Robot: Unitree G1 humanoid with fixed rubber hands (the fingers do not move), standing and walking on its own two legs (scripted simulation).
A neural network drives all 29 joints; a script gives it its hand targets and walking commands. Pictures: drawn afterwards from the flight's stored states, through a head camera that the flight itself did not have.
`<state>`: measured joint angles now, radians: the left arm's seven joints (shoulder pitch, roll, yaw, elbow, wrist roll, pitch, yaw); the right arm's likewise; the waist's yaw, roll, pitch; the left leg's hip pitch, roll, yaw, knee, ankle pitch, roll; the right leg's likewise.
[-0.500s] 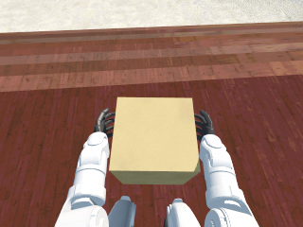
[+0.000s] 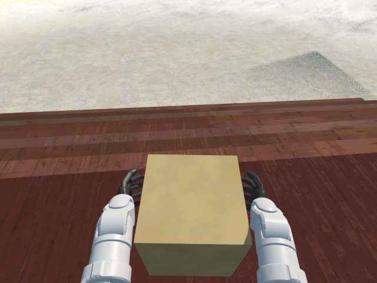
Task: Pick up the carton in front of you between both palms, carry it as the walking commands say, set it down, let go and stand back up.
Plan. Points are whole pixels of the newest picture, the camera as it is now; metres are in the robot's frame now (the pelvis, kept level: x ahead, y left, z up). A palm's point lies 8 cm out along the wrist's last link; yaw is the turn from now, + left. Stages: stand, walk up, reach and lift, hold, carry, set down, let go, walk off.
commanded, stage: reach and lift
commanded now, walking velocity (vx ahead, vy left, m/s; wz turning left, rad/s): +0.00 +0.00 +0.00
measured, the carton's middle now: (191, 218) +0.29 +0.00 -0.04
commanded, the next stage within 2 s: hold in 0.94 s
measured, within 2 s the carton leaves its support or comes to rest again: neither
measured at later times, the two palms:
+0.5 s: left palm (124, 197) +0.29 +0.15 +0.04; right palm (258, 200) +0.30 -0.15 +0.04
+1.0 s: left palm (123, 195) +0.29 +0.15 +0.05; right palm (260, 198) +0.29 -0.15 +0.05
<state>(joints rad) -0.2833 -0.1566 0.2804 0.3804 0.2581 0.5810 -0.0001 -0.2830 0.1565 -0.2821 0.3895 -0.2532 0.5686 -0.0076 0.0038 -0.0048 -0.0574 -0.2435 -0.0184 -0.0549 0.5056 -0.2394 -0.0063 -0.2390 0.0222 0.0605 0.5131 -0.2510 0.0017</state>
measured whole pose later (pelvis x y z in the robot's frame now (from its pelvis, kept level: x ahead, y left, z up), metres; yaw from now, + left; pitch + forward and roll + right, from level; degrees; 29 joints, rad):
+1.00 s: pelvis +0.01 +0.00 +0.01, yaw +0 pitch -6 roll +0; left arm -0.24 -0.15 0.21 0.23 0.26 0.71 -0.01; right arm -0.24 0.15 -0.21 0.23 -0.26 0.70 0.01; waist 0.00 0.00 0.04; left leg -0.06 -0.02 -0.06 0.36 -0.19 0.00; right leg -0.06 0.02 0.06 0.37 -0.20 0.00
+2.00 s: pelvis +0.20 +0.00 +0.00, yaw -3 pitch +6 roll +0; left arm -0.14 -0.13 0.13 -0.35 0.09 1.23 0.10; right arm -0.16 0.13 -0.09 -0.30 -0.10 1.20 -0.10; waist 0.00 0.00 -0.14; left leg -0.24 0.01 0.20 0.48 -0.34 0.06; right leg -0.41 -0.06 -0.08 1.03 -0.47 -0.01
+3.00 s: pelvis +0.64 -0.05 -0.01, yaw -2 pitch +6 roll +1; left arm -0.76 0.01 0.23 0.14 0.05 1.21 0.12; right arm -0.74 0.00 -0.23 0.12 -0.06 1.20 -0.13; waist 0.00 -0.01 0.04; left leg -0.47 0.02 0.18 0.59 -0.18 0.09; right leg -0.22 -0.01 -0.07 0.60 -0.42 -0.01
